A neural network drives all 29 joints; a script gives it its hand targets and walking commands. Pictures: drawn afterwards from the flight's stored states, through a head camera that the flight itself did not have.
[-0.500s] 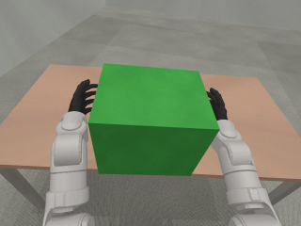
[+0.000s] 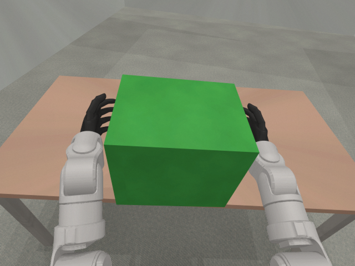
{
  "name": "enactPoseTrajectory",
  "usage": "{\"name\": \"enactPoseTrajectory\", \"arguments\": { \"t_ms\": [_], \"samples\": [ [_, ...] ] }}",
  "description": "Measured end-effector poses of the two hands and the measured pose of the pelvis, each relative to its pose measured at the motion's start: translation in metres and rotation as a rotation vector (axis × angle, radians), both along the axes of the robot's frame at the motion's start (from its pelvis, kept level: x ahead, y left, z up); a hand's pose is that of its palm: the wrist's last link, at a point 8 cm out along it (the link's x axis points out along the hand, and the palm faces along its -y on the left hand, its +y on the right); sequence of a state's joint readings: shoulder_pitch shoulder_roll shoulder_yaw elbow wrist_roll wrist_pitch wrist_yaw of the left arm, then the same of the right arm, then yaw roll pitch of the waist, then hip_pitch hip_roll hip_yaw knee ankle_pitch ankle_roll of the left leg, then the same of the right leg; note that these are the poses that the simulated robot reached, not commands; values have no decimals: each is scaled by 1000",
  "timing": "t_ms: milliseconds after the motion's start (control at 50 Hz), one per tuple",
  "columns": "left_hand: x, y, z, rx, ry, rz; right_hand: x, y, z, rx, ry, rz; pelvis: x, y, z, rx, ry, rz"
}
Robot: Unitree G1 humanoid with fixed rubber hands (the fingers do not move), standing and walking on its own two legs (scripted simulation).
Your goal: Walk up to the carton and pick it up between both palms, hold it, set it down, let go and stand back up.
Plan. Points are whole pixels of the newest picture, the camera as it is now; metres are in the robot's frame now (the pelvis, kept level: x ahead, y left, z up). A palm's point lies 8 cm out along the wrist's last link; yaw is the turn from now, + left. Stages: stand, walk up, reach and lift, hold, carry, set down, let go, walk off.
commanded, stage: hold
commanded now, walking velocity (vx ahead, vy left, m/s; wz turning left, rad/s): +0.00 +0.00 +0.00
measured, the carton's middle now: (175, 143) +0.36 +0.00 +0.11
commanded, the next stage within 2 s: none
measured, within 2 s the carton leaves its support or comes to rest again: neither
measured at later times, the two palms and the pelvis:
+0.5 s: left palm (92, 131) +0.35 +0.17 +0.17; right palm (256, 139) +0.34 -0.17 +0.15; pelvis +0.00 +0.00 +0.00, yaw +0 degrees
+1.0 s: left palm (92, 131) +0.35 +0.17 +0.17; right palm (256, 139) +0.34 -0.17 +0.15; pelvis +0.00 +0.00 +0.00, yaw +0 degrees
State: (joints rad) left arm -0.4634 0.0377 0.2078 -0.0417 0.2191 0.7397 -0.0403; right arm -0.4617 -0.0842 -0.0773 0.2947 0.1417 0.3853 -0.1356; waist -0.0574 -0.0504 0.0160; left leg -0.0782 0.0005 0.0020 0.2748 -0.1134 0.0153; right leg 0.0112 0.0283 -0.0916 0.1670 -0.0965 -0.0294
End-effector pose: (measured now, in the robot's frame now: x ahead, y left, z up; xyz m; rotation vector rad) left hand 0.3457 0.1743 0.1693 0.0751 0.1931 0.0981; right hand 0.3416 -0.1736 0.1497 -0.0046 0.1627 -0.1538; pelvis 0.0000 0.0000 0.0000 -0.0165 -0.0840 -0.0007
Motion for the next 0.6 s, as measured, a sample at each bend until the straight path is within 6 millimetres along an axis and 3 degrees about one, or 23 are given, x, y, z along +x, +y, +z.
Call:
{"name": "enactPoseTrajectory", "arguments": {
  "t_ms": [600],
  "samples": [
    [0,0,0,0,0,0,0,0,0,0,0,0,0,0,0,0,0,0]
  ]
}}
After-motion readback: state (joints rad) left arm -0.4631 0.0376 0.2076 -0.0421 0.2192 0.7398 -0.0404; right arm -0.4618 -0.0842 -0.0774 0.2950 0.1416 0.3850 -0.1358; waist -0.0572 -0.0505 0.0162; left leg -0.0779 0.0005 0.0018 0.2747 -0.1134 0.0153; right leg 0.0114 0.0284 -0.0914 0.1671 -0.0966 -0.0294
